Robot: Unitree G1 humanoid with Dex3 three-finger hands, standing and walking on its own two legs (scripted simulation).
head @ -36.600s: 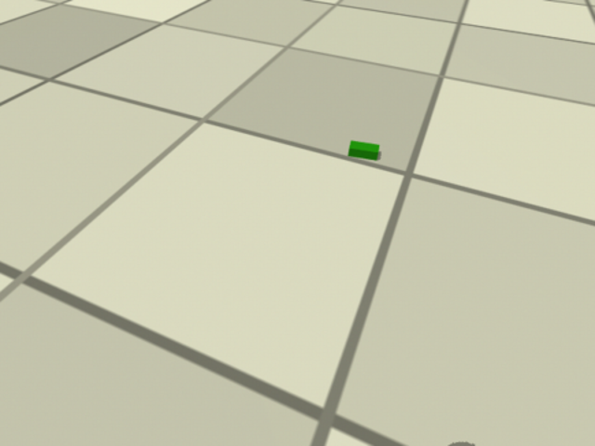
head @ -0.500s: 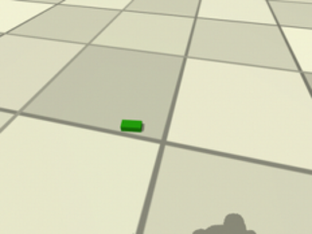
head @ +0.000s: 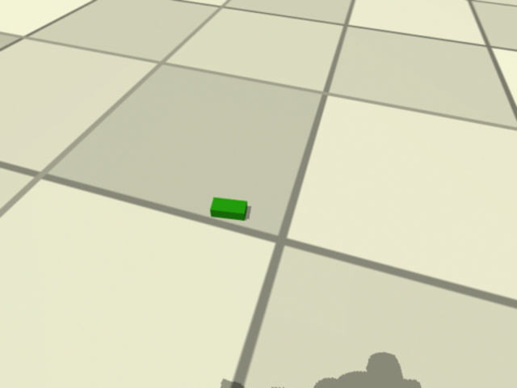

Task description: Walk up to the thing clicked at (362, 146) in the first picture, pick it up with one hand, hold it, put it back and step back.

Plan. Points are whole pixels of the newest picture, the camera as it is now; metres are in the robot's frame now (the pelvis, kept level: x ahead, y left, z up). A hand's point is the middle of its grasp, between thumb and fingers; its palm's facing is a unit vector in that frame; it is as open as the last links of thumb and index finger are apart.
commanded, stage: step back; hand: left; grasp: from above
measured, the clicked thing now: (229, 208) +1.02 +0.17 -0.74
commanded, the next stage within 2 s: stand in 0.10 s
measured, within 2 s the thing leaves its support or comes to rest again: neither
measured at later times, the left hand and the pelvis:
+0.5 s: hand out of the picture +0.07 +0.26 -0.14, palm faces -0.03 -0.94 -0.33, open 7.4 cm; pelvis -0.01 +0.00 +0.01, yaw +0 degrees
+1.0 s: hand out of the picture +0.05 +0.25 -0.14, palm faces -0.04 -0.94 -0.34, open 7.4 cm; pelvis -0.02 +0.00 +0.01, yaw +0 degrees
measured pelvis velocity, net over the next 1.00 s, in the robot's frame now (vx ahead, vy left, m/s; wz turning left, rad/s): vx -0.02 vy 0.00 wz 0.00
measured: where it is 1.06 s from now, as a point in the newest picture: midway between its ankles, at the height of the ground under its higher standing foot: outside the picture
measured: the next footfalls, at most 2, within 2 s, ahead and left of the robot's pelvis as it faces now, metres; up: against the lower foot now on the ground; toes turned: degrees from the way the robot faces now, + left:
none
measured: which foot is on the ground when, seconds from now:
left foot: down 0.00-1.00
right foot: down 0.00-1.00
